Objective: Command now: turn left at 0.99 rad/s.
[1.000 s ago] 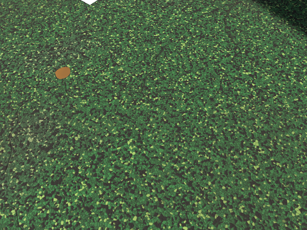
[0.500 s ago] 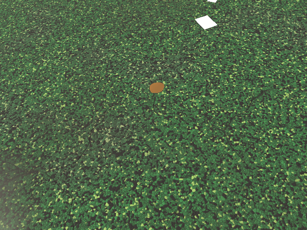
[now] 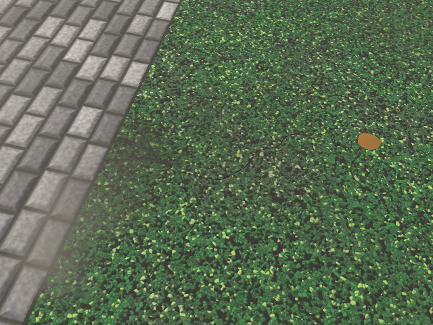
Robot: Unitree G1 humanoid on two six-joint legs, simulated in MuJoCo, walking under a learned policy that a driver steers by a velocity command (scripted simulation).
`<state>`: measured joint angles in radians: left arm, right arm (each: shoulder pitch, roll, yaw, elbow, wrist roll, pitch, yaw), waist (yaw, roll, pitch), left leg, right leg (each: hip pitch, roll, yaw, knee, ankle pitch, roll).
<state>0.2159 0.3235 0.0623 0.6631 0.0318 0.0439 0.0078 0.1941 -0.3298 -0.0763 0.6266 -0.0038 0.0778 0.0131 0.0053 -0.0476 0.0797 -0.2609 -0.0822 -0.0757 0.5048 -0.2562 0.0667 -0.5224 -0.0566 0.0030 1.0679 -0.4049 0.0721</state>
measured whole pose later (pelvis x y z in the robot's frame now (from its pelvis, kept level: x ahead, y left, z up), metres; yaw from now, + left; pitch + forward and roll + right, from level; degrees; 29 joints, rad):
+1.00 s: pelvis +0.01 +0.01 +0.01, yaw -16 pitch +0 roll -1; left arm 0.18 0.34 0.09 0.73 0.01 0.10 -0.07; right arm 0.20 -0.27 -0.01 0.69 -0.03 0.01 -0.04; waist 0.00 -0.04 0.08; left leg -0.14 0.01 0.14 0.41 -0.28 0.06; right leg -0.47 -0.01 0.01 1.00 -0.40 0.06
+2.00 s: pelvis +0.43 -0.13 -0.01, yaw -12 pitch +2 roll +1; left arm 0.20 0.27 -0.01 0.69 0.07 -0.08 -0.02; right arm 0.39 -0.32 -0.06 0.78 -0.01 -0.03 0.02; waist -0.01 -0.02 0.02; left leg -0.25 -0.18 -0.04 0.52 -0.29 0.15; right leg -0.56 -0.11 0.08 1.26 -0.30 0.01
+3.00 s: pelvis +1.36 -0.08 -0.01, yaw +4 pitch +0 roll +2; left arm 0.14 0.31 0.05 0.78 0.01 -0.01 -0.06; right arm 0.47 -0.30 -0.05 0.94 -0.02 -0.12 0.00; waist -0.04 -0.03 0.03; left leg 0.14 -0.05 0.25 0.23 -0.35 0.03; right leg -0.81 -0.11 -0.07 1.01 0.00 -0.10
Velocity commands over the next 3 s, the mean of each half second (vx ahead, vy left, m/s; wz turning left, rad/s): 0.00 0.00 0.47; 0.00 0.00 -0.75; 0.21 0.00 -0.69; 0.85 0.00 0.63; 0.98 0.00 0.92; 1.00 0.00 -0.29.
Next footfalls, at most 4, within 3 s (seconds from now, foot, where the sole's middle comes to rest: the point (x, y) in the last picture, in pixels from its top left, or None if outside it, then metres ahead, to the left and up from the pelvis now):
0.30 right None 0.11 -0.10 -0.77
0.70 left None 0.04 0.09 -0.77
1.18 right None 0.01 -0.12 -0.77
1.82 left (243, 317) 0.46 -0.10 -0.77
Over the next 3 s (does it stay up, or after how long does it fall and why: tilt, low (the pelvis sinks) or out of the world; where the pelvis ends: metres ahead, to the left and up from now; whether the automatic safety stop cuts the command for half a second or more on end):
stays up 1.36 -0.08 -0.01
